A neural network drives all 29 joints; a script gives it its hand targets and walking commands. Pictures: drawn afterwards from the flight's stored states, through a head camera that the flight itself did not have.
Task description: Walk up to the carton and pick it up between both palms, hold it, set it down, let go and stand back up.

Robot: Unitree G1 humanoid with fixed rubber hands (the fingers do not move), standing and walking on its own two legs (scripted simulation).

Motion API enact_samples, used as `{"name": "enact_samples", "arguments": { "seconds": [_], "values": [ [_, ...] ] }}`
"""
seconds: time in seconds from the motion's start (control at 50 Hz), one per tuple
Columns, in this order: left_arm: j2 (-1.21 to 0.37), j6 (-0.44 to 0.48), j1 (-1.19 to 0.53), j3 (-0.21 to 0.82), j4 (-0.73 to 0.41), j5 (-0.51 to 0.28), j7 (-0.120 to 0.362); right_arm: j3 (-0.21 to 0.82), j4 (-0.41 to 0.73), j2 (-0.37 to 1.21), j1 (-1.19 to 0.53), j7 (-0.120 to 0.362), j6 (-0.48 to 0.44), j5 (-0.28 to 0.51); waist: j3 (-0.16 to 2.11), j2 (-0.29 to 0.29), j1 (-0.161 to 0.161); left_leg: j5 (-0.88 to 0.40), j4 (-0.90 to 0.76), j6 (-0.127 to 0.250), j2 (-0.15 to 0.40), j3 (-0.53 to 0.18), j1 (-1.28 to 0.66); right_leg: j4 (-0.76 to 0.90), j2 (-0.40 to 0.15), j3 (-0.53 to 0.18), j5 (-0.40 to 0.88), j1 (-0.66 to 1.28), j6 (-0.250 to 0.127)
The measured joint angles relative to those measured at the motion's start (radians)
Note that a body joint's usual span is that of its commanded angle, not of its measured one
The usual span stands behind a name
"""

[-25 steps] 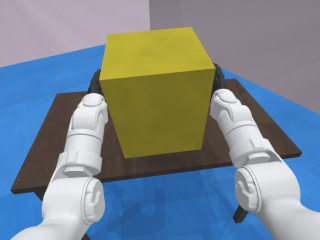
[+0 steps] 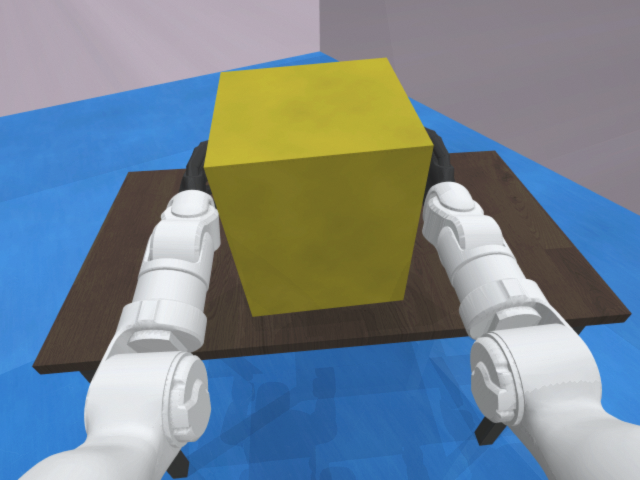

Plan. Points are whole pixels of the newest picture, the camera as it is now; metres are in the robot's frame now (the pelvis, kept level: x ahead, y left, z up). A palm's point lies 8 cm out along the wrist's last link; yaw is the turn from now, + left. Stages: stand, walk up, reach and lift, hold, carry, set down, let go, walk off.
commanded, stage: set down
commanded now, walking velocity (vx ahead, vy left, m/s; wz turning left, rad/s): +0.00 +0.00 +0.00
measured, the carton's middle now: (316, 192) +0.45 +0.02 +0.18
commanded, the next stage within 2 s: none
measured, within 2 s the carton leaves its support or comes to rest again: neither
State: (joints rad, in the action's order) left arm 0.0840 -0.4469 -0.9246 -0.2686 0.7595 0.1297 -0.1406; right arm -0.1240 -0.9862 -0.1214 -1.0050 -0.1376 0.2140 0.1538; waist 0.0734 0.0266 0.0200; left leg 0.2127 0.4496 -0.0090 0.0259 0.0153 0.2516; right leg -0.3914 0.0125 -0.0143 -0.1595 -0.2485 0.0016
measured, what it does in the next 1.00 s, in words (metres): stands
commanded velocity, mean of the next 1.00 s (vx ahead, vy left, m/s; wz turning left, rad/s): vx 0.00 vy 0.00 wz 0.00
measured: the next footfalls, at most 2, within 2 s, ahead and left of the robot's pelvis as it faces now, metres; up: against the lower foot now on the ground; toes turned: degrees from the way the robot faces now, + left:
none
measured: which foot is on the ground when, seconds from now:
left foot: down 0.00-1.00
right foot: down 0.00-1.00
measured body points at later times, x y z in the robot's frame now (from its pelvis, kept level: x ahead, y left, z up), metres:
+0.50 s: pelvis +0.01 +0.00 +0.00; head +0.00 +0.00 +0.45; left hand +0.43 +0.18 +0.16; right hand +0.46 -0.12 +0.17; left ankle +0.01 +0.12 -0.74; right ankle +0.03 -0.13 -0.74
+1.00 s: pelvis +0.02 +0.00 +0.00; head +0.01 -0.01 +0.45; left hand +0.44 +0.18 +0.13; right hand +0.47 -0.12 +0.15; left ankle +0.01 +0.12 -0.74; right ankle +0.03 -0.13 -0.74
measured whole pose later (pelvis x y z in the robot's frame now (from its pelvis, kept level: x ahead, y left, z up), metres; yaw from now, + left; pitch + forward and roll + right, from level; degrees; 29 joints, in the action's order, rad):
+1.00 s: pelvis +0.02 +0.00 +0.00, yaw +1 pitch +5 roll -1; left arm 0.05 -0.24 -0.93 -0.27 1.02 0.13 -0.19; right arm -0.18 -1.19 -0.14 -1.00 -0.07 0.06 0.01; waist 0.12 0.03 0.08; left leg 0.22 0.45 -0.01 0.03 0.00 0.32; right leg -0.38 0.01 0.00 -0.17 -0.30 0.00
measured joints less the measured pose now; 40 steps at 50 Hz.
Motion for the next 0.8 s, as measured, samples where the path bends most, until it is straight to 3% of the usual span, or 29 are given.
{"name": "enact_samples", "arguments": {
  "seconds": [0.8],
  "values": [
    [-0.032,0.170,-0.001,0.004,0.223,0.000,-0.040,-0.020,-0.186,-0.022,0.009,0.053,-0.136,-0.107,0.036,0.000,0.048,0.009,0.000,0.000,0.000,-0.013,0.042,0.013,0.000,0.013,-0.007,-0.031,0.000]
  ]
}}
